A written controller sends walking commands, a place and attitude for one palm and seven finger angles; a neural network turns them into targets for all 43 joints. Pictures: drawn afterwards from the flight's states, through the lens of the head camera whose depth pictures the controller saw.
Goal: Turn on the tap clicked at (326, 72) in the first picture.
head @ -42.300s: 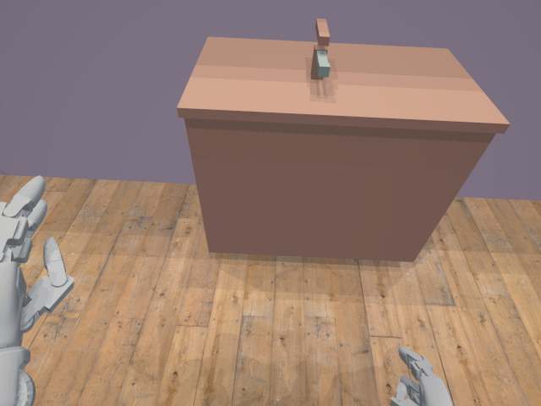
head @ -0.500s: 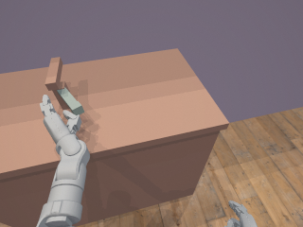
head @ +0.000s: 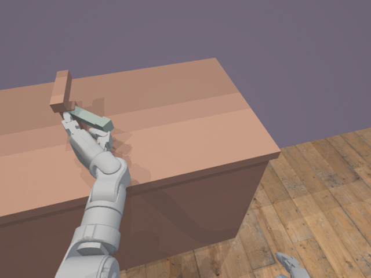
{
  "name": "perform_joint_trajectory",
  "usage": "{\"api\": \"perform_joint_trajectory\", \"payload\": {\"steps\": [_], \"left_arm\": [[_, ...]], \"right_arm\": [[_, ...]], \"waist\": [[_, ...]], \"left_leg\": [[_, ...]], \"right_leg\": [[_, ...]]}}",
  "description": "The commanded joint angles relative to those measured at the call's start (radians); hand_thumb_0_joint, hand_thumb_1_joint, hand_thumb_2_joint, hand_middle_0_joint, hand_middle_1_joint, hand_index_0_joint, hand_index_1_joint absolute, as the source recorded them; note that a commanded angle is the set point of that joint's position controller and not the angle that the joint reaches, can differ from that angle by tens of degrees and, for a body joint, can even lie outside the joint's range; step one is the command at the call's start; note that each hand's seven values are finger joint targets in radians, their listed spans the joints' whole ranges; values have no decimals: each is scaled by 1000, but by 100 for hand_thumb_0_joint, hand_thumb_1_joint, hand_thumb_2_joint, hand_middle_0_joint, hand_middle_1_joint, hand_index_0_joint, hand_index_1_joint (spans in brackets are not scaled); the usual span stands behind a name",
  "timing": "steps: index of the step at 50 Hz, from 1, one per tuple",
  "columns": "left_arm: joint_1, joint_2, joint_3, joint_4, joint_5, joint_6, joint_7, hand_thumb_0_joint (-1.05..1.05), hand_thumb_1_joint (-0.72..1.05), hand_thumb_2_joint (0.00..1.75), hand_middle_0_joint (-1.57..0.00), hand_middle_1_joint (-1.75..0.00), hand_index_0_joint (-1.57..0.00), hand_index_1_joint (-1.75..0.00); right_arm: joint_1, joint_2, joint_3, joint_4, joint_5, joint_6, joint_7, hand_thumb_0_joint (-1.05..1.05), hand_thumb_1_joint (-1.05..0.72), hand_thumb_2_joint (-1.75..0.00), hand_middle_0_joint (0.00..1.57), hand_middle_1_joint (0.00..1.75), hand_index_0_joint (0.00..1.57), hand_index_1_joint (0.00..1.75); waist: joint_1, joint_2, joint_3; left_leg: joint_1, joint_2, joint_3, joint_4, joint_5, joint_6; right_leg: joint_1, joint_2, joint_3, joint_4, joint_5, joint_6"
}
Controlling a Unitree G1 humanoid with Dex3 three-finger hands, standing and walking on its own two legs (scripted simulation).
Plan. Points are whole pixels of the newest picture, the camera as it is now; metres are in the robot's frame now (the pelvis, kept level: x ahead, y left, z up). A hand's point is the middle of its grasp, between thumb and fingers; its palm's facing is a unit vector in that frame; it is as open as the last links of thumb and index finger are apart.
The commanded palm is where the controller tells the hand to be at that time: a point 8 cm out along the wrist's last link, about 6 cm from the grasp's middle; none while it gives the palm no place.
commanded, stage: push the lever round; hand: left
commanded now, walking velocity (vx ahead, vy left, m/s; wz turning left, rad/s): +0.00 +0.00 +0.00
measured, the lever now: (104, 125) +0.42 +0.21 +0.11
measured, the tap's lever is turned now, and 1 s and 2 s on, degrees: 45 68 74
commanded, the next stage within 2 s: lift the hand up off the lever in 1.02 s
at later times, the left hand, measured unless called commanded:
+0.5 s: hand (119, 132) +0.41 +0.17 +0.10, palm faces +0.80 -0.58 -0.12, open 7.6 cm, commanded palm +0.36 +0.19 +0.10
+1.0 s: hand (127, 122) +0.44 +0.16 +0.10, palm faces +0.81 -0.57 -0.14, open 7.7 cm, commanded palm +0.40 +0.19 +0.10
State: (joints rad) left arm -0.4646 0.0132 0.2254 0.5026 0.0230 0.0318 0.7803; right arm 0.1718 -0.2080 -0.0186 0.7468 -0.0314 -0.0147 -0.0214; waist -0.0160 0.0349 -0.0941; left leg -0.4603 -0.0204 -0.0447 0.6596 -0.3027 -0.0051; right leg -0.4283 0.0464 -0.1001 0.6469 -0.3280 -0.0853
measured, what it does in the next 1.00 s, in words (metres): stands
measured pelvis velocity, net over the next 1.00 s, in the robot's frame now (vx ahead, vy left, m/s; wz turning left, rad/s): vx -0.01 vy -0.03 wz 0.00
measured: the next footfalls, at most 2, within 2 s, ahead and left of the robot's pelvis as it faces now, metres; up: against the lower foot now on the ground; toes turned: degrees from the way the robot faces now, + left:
none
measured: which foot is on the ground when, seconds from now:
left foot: down 0.00-1.00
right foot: down 0.00-1.00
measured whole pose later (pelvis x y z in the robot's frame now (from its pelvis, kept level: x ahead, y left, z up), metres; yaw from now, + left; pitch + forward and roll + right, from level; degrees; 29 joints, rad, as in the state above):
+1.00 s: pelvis -0.01 -0.03 -0.01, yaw +0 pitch +11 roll +1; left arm -0.75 0.06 0.38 0.79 0.10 0.05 0.91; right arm 0.22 -0.22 -0.04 0.78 -0.06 -0.02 0.00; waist -0.08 0.03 -0.13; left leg -0.60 0.00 -0.06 0.71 -0.30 -0.03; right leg -0.58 0.07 -0.12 0.72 -0.34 -0.13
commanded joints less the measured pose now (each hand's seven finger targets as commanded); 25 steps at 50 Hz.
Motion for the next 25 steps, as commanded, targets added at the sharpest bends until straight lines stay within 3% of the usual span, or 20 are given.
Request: {"api": "perform_joint_trajectory", "payload": {"steps": [1, 5, 8, 10, 11, 13, 14, 15, 16, 17, 19, 20, 21, 24, 25], "left_arm": [[-438, 95, -42, -219, 49, -37, 22, 0, 90, 90, -15, -15, -15, -15], [-435, 97, -21, -201, 59, -20, 46, 0, 90, 90, -15, -15, -15, -15], [-468, 39, -76, -216, 65, -20, 58, 0, 90, 90, -15, -15, -15, -15], [-456, 59, -46, -215, 70, -15, 69, 0, 90, 90, -15, -15, -15, -15], [-472, 18, -89, -231, 69, -15, 70, 0, 90, 90, -15, -15, -15, -15], [-486, 13, -91, -219, 73, -10, 78, 0, 90, 90, -15, -15, -15, -15], [-495, 19, -80, -205, 72, -6, 87, 0, 90, 90, -15, -15, -15, -15], [-475, 61, -29, -195, 73, 0, 95, 0, 90, 90, -15, -15, -15, -15], [-488, 44, -49, -188, 73, 6, 97, 0, 90, 90, -15, -15, -15, -15], [-513, 63, -27, -169, 71, 11, 106, 0, 90, 90, -15, -15, -15, -15], [-561, 56, -35, -167, 81, 15, 116, 0, 90, 90, -15, -15, -15, -15], [-548, 103, 17, -151, 88, 19, 124, 0, 90, 90, -15, -15, -15, -15], [-570, 54, -35, -154, 92, 21, 124, 0, 90, 90, -15, -15, -15, -15], [-605, 63, -30, -123, 106, 21, 132, 0, 90, 90, -15, -15, -15, -15], [-582, 110, 22, -107, 108, 21, 136, 0, 90, 90, -15, -15, -15, -15]], "right_arm": [[-92, -120, -37, -138, -6, -34, 0, 0, -90, -90, 20, 30, 20, 30], [-87, -122, -44, -128, -12, -30, 9, 0, -90, -90, 20, 30, 20, 30], [-87, -114, -43, -131, -14, -30, 18, 0, -90, -90, 20, 30, 20, 30], [-85, -119, -49, -123, -16, -31, 21, 0, -90, -90, 20, 30, 20, 30], [-89, -114, -47, -128, -17, -31, 25, 0, -90, -90, 20, 30, 20, 30], [-90, -112, -47, -124, -17, -32, 29, 0, -90, -90, 20, 30, 20, 30], [-88, -112, -47, -119, -18, -32, 30, 0, -90, -90, 20, 30, 20, 30], [-87, -117, -51, -114, -20, -30, 27, 0, -90, -90, 20, 30, 20, 30], [-96, -112, -47, -120, -17, -28, 27, 0, -90, -90, 20, 30, 20, 30], [-98, -111, -45, -116, -16, -26, 26, 0, -90, -90, 20, 30, 20, 30], [-99, -107, -44, -110, -20, -28, 27, 0, -90, -90, 20, 30, 20, 30], [-96, -110, -47, -101, -20, -26, 25, 0, -90, -90, 20, 30, 20, 30], [-103, -104, -42, -107, -21, -26, 30, 0, -90, -90, 20, 30, 20, 30], [-88, -103, -41, -102, -26, -26, 32, 0, -90, -90, 20, 30, 20, 30], [-80, -108, -46, -97, -27, -25, 29, 0, -90, -90, 20, 30, 20, 30]], "waist": [[-13, -44, -288], [-4, -45, -299], [-19, -65, -310], [-8, -56, -318], [-17, -39, -323], [-20, -54, -314], [-24, -70, -304], [-9, -83, -307], [-15, -86, -305], [-19, -105, -296], [-26, -94, -301], [-10, -70, -306], [-23, -44, -309], [-34, -64, -320], [-20, -67, -329]], "left_leg": [[117, 8, 7, -42, 232, 16], [112, 9, 7, -31, 255, 14], [119, 11, 8, -21, 268, 13], [123, 14, 3, -20, 274, 10], [133, 13, 6, -15, 287, 10], [115, 12, 7, -11, 269, 9], [109, 11, 9, -9, 257, 12], [97, 11, 5, -15, 253, 12], [83, 8, 10, -17, 238, 12], [65, 6, 11, -15, 218, 15], [59, 4, 14, -9, 206, 16], [57, 4, 12, -15, 206, 15], [62, 2, 16, -10, 204, 15], [42, 0, 18, 3, 186, 18], [31, 0, 14, 0, 182, 18]], "right_leg": [[121, -59, 65, -100, 249, 58], [125, -58, 64, -95, 280, 55], [119, -60, 58, -86, 297, 58], [115, -56, 55, -83, 288, 54], [110, -59, 56, -77, 304, 55], [107, -61, 57, -80, 295, 57], [105, -63, 58, -87, 290, 60], [116, -60, 57, -88, 287, 59], [119, -66, 62, -88, 280, 63], [120, -71, 67, -96, 272, 67], [116, -75, 73, -98, 273, 71], [119, -70, 70, -97, 257, 65], [104, -72, 72, -93, 253, 66], [100, -77, 80, -91, 263, 73], [110, -74, 80, -90, 255, 70]]}}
